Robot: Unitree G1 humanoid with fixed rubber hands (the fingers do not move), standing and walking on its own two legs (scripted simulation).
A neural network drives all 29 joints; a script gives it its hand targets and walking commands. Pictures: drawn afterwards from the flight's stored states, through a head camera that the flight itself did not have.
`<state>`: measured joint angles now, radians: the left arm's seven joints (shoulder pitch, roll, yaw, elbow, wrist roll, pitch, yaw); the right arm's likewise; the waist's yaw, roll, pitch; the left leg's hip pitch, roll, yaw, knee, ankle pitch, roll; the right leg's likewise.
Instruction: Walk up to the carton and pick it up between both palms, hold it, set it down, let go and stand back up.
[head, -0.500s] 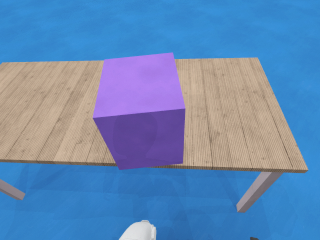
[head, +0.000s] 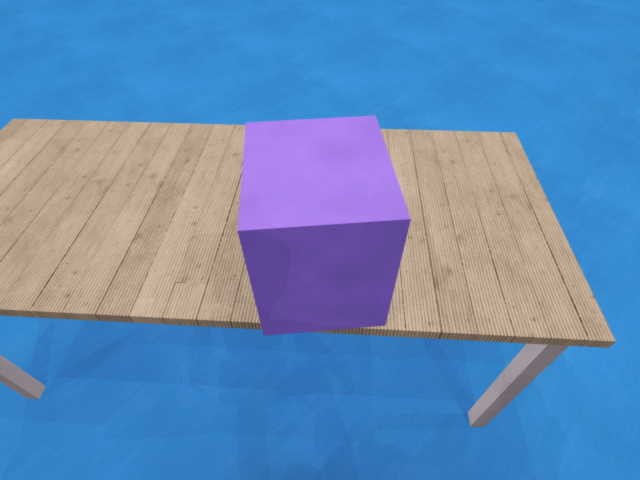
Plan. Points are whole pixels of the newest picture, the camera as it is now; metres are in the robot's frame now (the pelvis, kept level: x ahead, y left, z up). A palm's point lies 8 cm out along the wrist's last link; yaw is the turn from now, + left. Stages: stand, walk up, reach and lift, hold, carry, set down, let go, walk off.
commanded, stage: walk up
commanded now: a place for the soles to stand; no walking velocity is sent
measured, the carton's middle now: (318, 228) +0.51 +0.01 -0.01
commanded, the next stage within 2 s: none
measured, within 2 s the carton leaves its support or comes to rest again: neither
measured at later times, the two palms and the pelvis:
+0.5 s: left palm out of the picture +0.01 +0.26 -0.12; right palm out of the picture +0.04 -0.23 -0.11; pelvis -0.01 +0.01 +0.02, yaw +2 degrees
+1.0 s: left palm out of the picture +0.03 +0.22 -0.13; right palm out of the picture +0.08 -0.30 -0.12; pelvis +0.02 -0.05 +0.01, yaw +7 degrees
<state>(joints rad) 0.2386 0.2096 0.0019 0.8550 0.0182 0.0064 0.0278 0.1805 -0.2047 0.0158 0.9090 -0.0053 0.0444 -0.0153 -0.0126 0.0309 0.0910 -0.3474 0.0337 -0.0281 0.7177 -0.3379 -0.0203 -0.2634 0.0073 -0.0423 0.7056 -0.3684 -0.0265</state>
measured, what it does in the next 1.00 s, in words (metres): shifts its weight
